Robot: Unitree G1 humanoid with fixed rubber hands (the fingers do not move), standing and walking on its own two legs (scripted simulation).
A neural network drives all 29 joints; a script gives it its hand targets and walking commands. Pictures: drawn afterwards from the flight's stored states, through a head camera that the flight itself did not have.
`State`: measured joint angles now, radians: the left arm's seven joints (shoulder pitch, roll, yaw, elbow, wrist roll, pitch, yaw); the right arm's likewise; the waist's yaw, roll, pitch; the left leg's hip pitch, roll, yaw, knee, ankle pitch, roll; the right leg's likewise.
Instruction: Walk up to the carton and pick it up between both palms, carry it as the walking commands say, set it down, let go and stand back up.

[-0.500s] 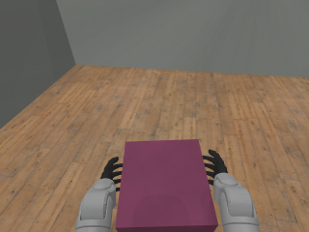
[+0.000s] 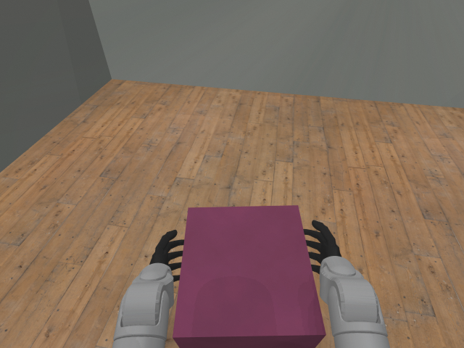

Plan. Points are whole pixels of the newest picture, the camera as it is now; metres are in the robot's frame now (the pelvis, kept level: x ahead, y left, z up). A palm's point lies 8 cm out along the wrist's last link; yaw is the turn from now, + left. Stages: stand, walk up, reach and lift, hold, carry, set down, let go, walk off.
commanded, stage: carry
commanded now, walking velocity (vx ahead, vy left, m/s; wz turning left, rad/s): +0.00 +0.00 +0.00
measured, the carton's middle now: (244, 291) +0.27 -0.01 -0.04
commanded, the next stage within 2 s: none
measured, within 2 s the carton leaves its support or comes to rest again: neither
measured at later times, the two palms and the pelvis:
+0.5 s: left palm (145, 274) +0.27 +0.16 +0.04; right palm (316, 267) +0.27 -0.12 +0.05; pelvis -0.01 +0.03 +0.00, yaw -1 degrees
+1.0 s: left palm (144, 266) +0.28 +0.17 +0.04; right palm (314, 259) +0.28 -0.12 +0.05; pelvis +0.00 +0.03 +0.00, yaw +0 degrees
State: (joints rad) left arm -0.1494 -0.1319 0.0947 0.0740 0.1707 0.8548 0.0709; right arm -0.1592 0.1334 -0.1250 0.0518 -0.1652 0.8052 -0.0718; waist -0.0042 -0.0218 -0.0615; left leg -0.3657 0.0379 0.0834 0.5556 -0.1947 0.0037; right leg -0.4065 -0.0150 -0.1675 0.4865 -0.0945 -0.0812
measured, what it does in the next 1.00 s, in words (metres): stands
